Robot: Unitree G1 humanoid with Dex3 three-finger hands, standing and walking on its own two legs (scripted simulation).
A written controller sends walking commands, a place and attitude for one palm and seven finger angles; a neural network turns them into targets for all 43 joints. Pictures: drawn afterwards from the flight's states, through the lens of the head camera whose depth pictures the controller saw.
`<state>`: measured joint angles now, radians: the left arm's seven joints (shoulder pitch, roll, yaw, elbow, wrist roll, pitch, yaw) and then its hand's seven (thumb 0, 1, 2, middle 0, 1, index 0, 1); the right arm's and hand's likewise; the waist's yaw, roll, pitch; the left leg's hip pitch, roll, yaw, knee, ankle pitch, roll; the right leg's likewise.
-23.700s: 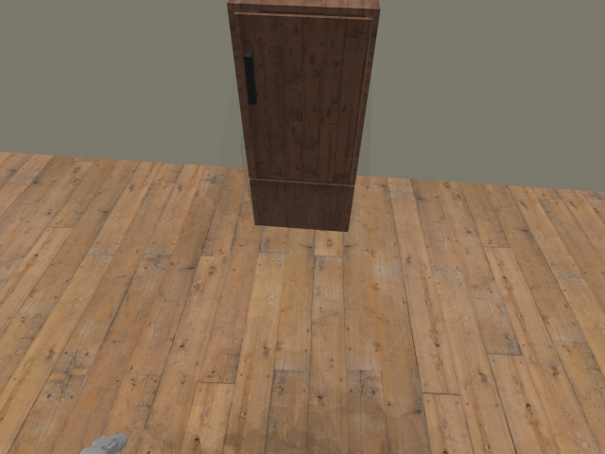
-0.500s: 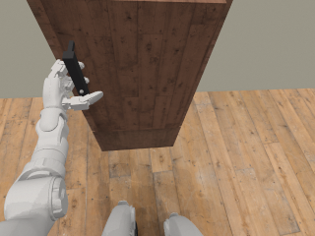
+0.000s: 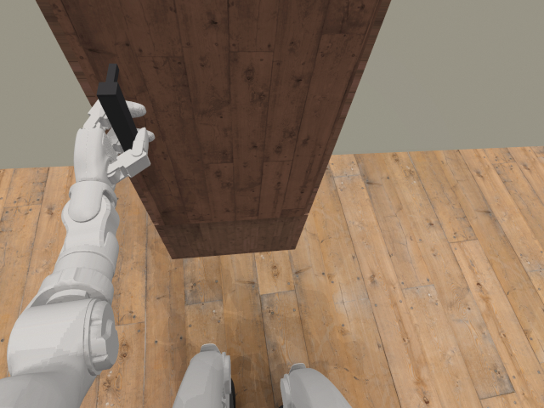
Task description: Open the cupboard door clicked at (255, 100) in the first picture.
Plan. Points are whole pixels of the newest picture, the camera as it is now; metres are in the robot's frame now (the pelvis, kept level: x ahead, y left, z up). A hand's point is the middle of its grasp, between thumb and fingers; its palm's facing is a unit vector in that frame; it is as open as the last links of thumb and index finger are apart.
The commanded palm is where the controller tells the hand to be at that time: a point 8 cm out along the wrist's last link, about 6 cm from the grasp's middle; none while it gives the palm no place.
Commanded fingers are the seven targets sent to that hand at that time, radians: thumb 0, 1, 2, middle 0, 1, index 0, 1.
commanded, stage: pull the door open along its arc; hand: left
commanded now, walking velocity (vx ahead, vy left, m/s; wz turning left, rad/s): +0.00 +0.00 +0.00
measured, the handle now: (126, 118) +0.53 +0.20 +0.07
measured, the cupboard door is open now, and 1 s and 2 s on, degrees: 0 43 40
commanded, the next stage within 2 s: open thumb and fingers to let go in 1.00 s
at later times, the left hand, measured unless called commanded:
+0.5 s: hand (164, 217) +0.37 +0.13 +0.06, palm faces +0.18 -0.98 +0.07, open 6.2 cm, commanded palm +0.31 +0.18 +0.06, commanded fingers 0.00 0.90 0.90 -0.40 -1.35 -0.40 -1.35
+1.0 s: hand (245, 295) +0.26 +0.03 +0.07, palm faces +0.28 -0.96 -0.03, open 6.2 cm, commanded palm +0.20 +0.06 +0.06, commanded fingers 0.00 0.90 0.90 -0.40 -1.35 -0.40 -1.35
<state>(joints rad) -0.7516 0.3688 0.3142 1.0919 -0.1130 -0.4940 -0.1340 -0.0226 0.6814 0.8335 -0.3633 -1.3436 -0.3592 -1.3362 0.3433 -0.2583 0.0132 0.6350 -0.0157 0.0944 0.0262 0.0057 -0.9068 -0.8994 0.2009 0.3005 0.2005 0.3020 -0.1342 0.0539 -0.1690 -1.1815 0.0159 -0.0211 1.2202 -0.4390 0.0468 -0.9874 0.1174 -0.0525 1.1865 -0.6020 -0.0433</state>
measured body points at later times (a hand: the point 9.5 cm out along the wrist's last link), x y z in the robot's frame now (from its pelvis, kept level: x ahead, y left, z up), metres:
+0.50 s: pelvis +0.02 +0.00 +0.02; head +0.10 +0.00 +0.47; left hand +0.35 +0.18 +0.06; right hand +0.15 -0.25 -0.09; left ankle +0.07 +0.09 -0.63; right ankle -0.02 -0.10 -0.63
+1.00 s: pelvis +0.03 -0.05 +0.02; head +0.05 -0.06 +0.47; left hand +0.24 +0.08 +0.07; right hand +0.23 -0.22 -0.06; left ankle +0.07 +0.09 -0.63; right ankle -0.02 -0.10 -0.63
